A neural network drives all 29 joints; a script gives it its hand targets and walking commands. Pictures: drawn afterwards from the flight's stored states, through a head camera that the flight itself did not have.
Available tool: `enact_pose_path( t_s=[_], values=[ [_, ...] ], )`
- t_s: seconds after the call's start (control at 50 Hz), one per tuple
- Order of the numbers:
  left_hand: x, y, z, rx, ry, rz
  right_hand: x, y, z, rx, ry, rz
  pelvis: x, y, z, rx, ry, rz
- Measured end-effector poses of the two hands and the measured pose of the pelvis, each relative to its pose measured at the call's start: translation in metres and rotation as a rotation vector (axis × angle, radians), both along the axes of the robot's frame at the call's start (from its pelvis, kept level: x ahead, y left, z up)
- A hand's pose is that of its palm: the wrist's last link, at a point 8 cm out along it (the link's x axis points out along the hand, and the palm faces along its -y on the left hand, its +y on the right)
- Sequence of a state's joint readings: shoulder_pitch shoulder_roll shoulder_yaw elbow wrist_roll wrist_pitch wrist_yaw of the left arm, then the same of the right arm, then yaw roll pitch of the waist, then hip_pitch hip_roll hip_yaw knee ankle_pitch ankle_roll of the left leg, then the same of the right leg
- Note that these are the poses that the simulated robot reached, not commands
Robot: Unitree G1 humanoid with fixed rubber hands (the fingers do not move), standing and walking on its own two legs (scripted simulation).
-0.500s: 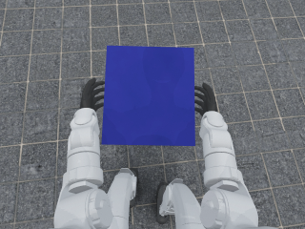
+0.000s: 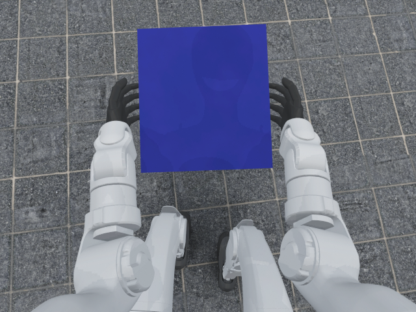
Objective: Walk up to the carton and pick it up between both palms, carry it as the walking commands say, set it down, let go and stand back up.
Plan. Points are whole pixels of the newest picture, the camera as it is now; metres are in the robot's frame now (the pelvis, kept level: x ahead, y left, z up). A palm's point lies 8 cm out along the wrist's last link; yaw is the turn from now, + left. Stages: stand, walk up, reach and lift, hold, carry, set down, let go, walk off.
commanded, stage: set down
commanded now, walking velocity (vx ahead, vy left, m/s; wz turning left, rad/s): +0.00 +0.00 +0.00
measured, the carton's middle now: (205, 111) +0.49 +0.05 -0.16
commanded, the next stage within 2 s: none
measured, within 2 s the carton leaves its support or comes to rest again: rests again in 1.92 s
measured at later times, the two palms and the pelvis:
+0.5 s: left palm (130, 125) +0.44 +0.21 -0.15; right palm (273, 123) +0.48 -0.11 -0.15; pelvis -0.01 -0.01 -0.07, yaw +0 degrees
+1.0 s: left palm (138, 126) +0.47 +0.22 -0.25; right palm (260, 124) +0.51 -0.10 -0.24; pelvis -0.02 +0.00 -0.14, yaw -1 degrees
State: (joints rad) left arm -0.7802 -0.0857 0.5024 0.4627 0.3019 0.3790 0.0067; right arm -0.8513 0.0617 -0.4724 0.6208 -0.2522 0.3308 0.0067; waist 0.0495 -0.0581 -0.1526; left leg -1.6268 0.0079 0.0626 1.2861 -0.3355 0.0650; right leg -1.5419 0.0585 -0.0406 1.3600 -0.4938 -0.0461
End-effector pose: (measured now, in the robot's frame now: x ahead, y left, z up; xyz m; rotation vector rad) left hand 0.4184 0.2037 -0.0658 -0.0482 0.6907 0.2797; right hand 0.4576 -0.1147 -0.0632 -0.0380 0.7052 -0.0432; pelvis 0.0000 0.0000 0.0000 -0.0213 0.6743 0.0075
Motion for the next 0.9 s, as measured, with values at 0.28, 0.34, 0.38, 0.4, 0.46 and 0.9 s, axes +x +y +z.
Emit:
enact_pose_path(
  t_s=[0.28, 0.34, 0.38, 0.4, 0.46, 0.9],
  values=[
    [0.013, 0.002, -0.051, 0.009, 0.008, -0.006, 0.011, 0.003, -0.052, 0.01, -0.012, -0.028, -0.003, -0.005, -0.041, 0.002, 0.083, -0.005],
    [0.016, 0.003, -0.061, 0.01, 0.011, -0.007, 0.015, 0.004, -0.062, 0.011, -0.013, -0.032, -0.006, -0.007, -0.05, 0.002, 0.091, -0.005],
    [0.018, 0.003, -0.068, 0.01, 0.013, -0.008, 0.017, 0.005, -0.069, 0.011, -0.014, -0.034, -0.007, -0.007, -0.056, 0.002, 0.095, -0.004],
    [0.019, 0.004, -0.071, 0.01, 0.015, -0.008, 0.018, 0.005, -0.072, 0.01, -0.014, -0.034, -0.008, -0.008, -0.059, 0.002, 0.096, -0.004],
    [0.021, 0.005, -0.081, 0.01, 0.019, -0.009, 0.021, 0.006, -0.082, 0.009, -0.014, -0.035, -0.01, -0.009, -0.068, 0.001, 0.101, -0.004],
    [0.043, 0.011, -0.163, 0.009, 0.035, -0.02, 0.044, 0.013, -0.16, -0.001, -0.017, -0.033, -0.022, -0.007, -0.127, -0.008, 0.124, -0.01]
  ],
)
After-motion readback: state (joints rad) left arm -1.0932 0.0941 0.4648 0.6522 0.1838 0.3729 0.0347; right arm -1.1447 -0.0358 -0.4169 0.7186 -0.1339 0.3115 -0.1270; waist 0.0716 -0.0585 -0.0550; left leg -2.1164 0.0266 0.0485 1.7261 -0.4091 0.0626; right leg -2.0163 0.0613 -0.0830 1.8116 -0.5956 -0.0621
